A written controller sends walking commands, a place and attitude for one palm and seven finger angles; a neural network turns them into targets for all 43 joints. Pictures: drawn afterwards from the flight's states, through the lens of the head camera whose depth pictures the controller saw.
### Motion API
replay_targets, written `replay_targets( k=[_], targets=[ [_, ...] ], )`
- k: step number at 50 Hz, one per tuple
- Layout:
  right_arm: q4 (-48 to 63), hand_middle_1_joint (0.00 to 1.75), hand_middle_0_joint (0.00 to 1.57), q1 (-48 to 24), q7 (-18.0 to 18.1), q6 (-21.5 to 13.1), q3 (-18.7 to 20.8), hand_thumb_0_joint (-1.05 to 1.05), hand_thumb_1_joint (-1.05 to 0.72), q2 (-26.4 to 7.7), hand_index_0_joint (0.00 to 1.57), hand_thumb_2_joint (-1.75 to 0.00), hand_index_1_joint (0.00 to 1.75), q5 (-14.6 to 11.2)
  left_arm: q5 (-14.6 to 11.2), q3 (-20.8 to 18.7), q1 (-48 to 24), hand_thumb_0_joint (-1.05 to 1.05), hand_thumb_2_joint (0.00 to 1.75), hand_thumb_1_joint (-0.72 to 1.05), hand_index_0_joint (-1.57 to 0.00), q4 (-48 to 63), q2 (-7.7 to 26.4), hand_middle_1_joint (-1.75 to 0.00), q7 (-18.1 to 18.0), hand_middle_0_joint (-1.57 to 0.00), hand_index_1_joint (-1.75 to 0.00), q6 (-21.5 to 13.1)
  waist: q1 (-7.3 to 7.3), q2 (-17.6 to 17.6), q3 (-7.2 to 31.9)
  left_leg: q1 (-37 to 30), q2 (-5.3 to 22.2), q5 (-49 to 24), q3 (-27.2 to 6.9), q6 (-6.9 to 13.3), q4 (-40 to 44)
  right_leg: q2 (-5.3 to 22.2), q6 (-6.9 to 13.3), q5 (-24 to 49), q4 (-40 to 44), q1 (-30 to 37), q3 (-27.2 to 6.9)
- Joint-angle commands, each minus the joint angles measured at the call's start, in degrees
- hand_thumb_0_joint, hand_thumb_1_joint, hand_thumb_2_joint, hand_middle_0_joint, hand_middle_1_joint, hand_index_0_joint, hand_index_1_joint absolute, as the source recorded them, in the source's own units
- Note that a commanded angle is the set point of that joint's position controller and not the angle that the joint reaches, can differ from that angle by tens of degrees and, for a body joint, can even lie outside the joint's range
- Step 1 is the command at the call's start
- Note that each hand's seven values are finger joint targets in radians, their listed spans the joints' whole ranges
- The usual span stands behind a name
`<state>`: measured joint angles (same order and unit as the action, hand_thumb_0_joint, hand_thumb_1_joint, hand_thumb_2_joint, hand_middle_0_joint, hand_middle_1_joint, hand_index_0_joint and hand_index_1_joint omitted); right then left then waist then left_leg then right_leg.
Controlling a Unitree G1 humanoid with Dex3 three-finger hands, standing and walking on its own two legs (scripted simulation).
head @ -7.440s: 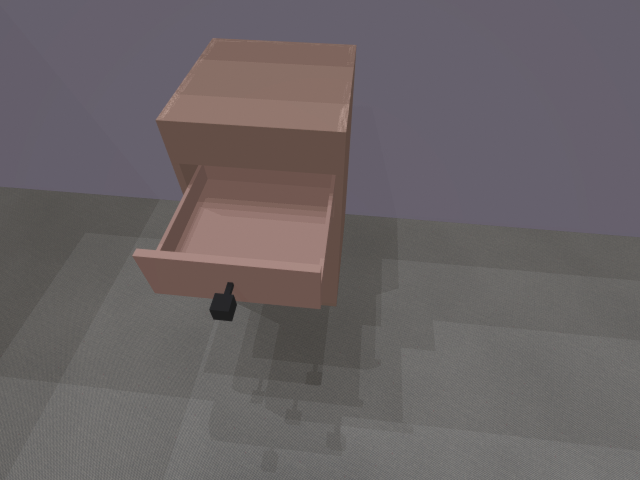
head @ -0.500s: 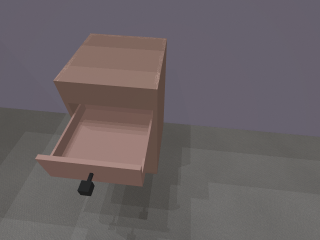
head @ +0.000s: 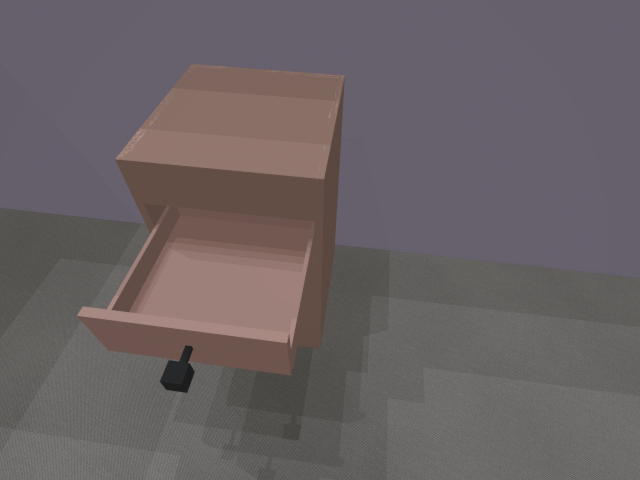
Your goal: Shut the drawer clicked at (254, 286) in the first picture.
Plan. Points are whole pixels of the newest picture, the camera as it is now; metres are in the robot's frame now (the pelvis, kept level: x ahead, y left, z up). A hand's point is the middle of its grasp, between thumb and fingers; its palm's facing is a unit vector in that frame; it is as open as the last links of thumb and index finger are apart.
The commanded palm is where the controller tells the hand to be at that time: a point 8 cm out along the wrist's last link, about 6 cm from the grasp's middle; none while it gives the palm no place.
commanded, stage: shuffle to correct the standing spot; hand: left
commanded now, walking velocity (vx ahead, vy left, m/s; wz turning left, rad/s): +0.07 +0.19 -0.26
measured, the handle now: (181, 366) +0.33 +0.29 -0.22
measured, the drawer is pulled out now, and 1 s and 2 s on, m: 0.29 0.29 0.29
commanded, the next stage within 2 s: come to a stop and stand still in 0.52 s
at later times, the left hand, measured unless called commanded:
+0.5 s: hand out of the picture +0.05 +0.24 -0.18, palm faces +0.03 -0.96 -0.27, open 7.4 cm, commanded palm none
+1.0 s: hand out of the picture +0.02 +0.23 -0.18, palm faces -0.01 -0.97 -0.23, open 7.4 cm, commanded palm none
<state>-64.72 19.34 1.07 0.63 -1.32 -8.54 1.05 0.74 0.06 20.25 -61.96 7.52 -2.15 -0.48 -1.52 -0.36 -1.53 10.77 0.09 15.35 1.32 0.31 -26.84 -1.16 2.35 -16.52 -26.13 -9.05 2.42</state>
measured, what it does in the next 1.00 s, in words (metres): shifts its weight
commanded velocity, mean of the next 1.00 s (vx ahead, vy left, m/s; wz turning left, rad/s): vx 0.04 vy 0.11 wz -0.01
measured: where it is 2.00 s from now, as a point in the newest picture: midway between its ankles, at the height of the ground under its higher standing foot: outside the picture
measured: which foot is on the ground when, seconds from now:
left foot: down 0.00-1.00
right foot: down 0.00-1.00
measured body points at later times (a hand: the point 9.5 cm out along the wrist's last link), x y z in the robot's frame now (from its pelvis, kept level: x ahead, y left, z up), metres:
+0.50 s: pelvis +0.02 +0.05 -0.01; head +0.05 +0.04 +0.44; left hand +0.05 +0.29 -0.15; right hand +0.04 -0.18 -0.17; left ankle -0.01 +0.11 -0.74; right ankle -0.03 -0.09 -0.74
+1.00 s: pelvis +0.01 +0.05 -0.01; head +0.02 +0.05 +0.44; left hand +0.02 +0.28 -0.16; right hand +0.04 -0.18 -0.16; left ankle -0.01 +0.11 -0.74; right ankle -0.03 -0.10 -0.74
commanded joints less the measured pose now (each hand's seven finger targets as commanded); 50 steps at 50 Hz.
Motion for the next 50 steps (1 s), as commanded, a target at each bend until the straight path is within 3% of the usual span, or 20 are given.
replay_targets(
  k=[1,4,8,14,19,21,26,28,31,36,38,39,40,41,42,43,44,46,48,50],
  targets=[
    [1.9,0.30,0.20,5.2,0.2,-1.5,0.8,0.00,-0.90,-4.1,0.20,-0.90,0.30,0.0,0.2,-1.4,3.0,0.00,0.90,0.90,-0.20,2.1,7.3,-0.30,-0.6,-0.20,-0.30,-0.9,0.73,1.0,-4.9,2.0,3.7,-6.5,-1.0,1.0,4.4,10.3,4.5,6.3,6.6,-2.7,-10.7],
    [2.5,0.30,0.20,5.1,0.5,-2.1,0.9,0.00,-0.90,-5.4,0.20,-0.90,0.30,-0.2,0.3,-1.5,3.5,0.00,0.90,0.90,-0.20,1.9,7.0,-0.30,-0.7,-0.20,-0.30,-0.8,0.21,-2.0,-1.6,-0.5,5.4,-14.2,-2.2,2.2,4.2,8.9,3.8,11.1,1.9,-1.7,-8.1],
    [4.0,0.30,0.20,3.9,0.6,-1.7,1.2,0.00,-0.90,-6.6,0.20,-0.90,0.30,-0.3,0.3,-1.6,3.3,0.00,0.90,0.90,-0.20,2.1,7.3,-0.30,-0.9,-0.20,-0.30,-0.4,-0.17,-1.2,-2.1,-0.6,6.1,-17.3,-3.3,3.4,3.9,8.6,3.3,9.5,-0.1,-2.9,-7.2],
    [6.2,0.30,0.20,2.5,0.7,-1.2,1.8,0.00,-0.90,-7.4,0.20,-0.90,0.30,-0.2,0.3,-2.2,3.0,0.00,0.90,0.90,-0.20,3.4,8.7,-0.30,-1.4,-0.20,-0.30,0.0,-0.25,1.6,-0.7,-0.1,5.5,-22.1,-3.2,3.2,2.0,10.6,3.4,16.8,-2.8,-1.2,-8.0],
    [7.6,0.30,0.20,2.1,0.7,-0.7,2.2,0.00,-0.90,-8.5,0.20,-0.90,0.30,-0.1,0.4,-2.5,1.5,0.00,0.90,0.90,-0.20,5.2,8.9,-0.30,-1.7,-0.20,-0.30,0.7,-0.13,-1.0,-0.4,-3.1,7.0,-27.8,-5.5,4.5,2.7,9.1,2.2,11.1,-5.5,-4.8,-6.0],
    [8.4,0.30,0.20,1.4,0.6,-0.5,2.3,0.00,-0.90,-9.0,0.20,-0.90,0.30,-0.1,0.4,-2.5,1.5,0.00,0.90,0.90,-0.20,5.6,8.9,-0.30,-1.7,-0.20,-0.30,0.8,-0.41,-0.1,-0.4,-2.6,7.1,-26.8,-6.3,5.0,2.7,8.8,2.0,7.8,-5.3,-4.9,-5.9],
    [10.0,0.30,0.20,0.1,0.3,-0.3,2.6,0.00,-0.90,-9.6,0.20,-0.90,0.30,0.0,0.4,-2.9,1.3,0.00,0.90,0.90,-0.20,6.6,10.5,-0.30,-1.8,-0.20,-0.30,0.9,-0.42,1.5,1.2,-1.8,5.7,-23.8,-4.9,4.0,1.8,10.7,2.6,12.4,-5.1,-3.2,-7.5],
    [10.4,0.30,0.20,-0.3,0.2,-0.1,2.6,0.00,-0.90,-9.6,0.20,-0.90,0.30,0.0,0.5,-2.8,0.7,0.00,0.90,0.90,-0.20,7.0,10.9,-0.30,-1.8,-0.20,-0.30,1.1,-0.17,1.6,0.0,-1.0,5.4,-22.7,-4.8,3.9,1.8,10.8,2.7,12.4,-5.0,-3.8,-7.8],
    [11.0,0.30,0.20,-0.5,0.1,-0.1,2.7,0.00,-0.90,-10.0,0.20,-0.90,0.30,-0.1,0.5,-3.0,0.8,0.00,0.90,0.90,-0.20,7.5,11.1,-0.30,-1.8,-0.20,-0.30,1.2,-0.02,1.3,1.2,-1.9,5.6,-22.7,-5.2,4.1,1.7,10.5,2.5,11.0,-5.6,-3.8,-7.4],
    [8.7,0.30,0.20,0.8,0.6,-1.2,1.9,0.00,-0.90,-9.3,0.20,-0.90,0.30,-0.4,0.4,-1.2,0.2,0.00,0.90,0.90,-0.20,6.3,8.2,-0.30,-1.4,-0.20,-0.30,1.1,0.53,-0.8,0.3,-6.8,7.8,-31.8,-7.6,4.6,5.8,6.6,-0.7,2.5,-4.8,-6.2,-3.9],
    [7.8,0.30,0.20,0.2,0.6,-1.5,1.5,0.00,-0.90,-8.7,0.20,-0.90,0.30,-0.6,0.4,-0.7,1.4,0.00,0.90,0.90,-0.20,5.2,7.9,-0.30,-1.3,-0.20,-0.30,0.8,0.19,0.8,-0.9,-6.4,7.4,-31.0,-6.8,4.6,5.8,6.9,-0.8,5.2,-1.8,-5.0,-4.6],
    [12.2,0.30,0.20,-5.1,0.0,-1.9,2.1,0.00,-0.90,-12.6,0.20,-0.90,0.30,-0.9,0.8,-0.9,4.0,0.00,0.90,0.90,-0.20,2.6,9.1,-0.30,-2.7,-0.20,-0.30,-1.1,-0.61,3.6,-4.0,-0.2,8.5,-41.3,-5.6,2.6,-5.7,7.7,-2.0,12.5,-1.3,-5.6,-4.4],
    [13.7,0.30,0.20,-3.5,-0.5,-1.7,2.4,0.00,-0.90,-11.0,0.20,-0.90,0.30,-0.3,0.3,-1.3,3.9,0.00,0.90,0.90,-0.20,5.3,11.1,-0.30,-2.2,-0.20,-0.30,-1.1,-0.76,7.0,-0.3,2.4,5.1,-16.8,-4.5,1.8,-4.5,9.4,1.0,4.9,-0.2,-3.4,-9.3],
    [14.2,0.30,0.20,-3.3,-0.6,-1.4,2.2,0.00,-0.90,-9.8,0.20,-0.90,0.30,0.0,0.4,-0.9,0.2,0.00,0.90,0.90,-0.20,6.5,10.8,-0.30,-1.7,-0.20,-0.30,-1.1,1.46,6.8,-0.6,3.2,3.6,-4.1,-3.5,1.9,-3.5,10.9,1.6,1.2,1.4,-5.9,-11.1],
    [13.8,0.30,0.20,-1.6,-0.7,-1.5,2.0,0.00,-0.90,-8.8,0.20,-0.90,0.30,0.0,0.5,-0.8,-2.0,0.00,0.90,0.90,-0.20,7.8,10.8,-0.30,-1.3,-0.20,-0.30,-1.2,2.92,2.3,-0.4,2.3,3.5,-4.2,-3.9,2.1,-1.7,9.8,1.9,1.1,-0.4,-7.1,-10.2],
    [13.2,0.30,0.20,-0.2,-0.8,-1.6,1.8,0.00,-0.90,-8.8,0.20,-0.90,0.30,0.3,0.4,-1.0,-2.4,0.00,0.90,0.90,-0.20,8.4,11.1,-0.30,-1.0,-0.20,-0.30,-1.1,2.99,-6.6,0.9,1.5,4.4,-7.9,-4.8,2.8,-0.6,7.7,1.9,2.2,-3.8,-6.8,-7.8],
    [12.8,0.30,0.20,0.0,-0.6,-1.9,1.7,0.00,-0.90,-9.0,0.20,-0.90,0.30,0.2,0.2,-1.0,-1.1,0.00,0.90,0.90,-0.20,7.9,10.8,-0.30,-0.8,-0.20,-0.30,-1.0,2.36,-8.2,3.0,0.1,5.9,-15.4,-6.5,3.8,0.0,5.7,1.2,3.9,-6.2,-5.1,-5.2],
    [12.9,0.30,0.20,-0.6,0.0,-2.2,1.6,0.00,-0.90,-9.6,0.20,-0.90,0.30,-0.1,-0.1,-0.3,0.8,0.00,0.90,0.90,-0.20,6.8,9.0,-0.30,-0.9,-0.20,-0.30,-0.8,1.31,-3.7,3.3,-0.9,7.3,-23.6,-6.7,5.1,-0.3,4.7,0.5,4.5,-5.9,-3.1,-3.7],
    [12.4,0.30,0.20,-1.2,0.3,-2.1,1.5,0.00,-0.90,-9.2,0.20,-0.90,0.30,-0.3,-0.1,0.1,0.5,0.00,0.90,0.90,-0.20,6.2,8.9,-0.30,-0.9,-0.20,-0.30,-0.7,1.47,-0.2,0.3,0.3,6.1,-21.2,-5.6,4.2,-0.3,5.8,0.7,8.7,-3.5,-3.3,-5.8],
    [11.4,0.30,0.20,-1.0,0.2,-1.8,1.3,0.00,-0.90,-9.1,0.20,-0.90,0.30,-0.4,-0.1,0.2,0.0,0.00,0.90,0.90,-0.20,6.2,9.1,-0.30,-0.9,-0.20,-0.30,-0.3,1.72,0.3,-2.8,1.7,5.7,-13.3,-5.0,3.4,2.1,6.3,0.7,6.5,-2.0,-4.4,-6.3]
  ],
)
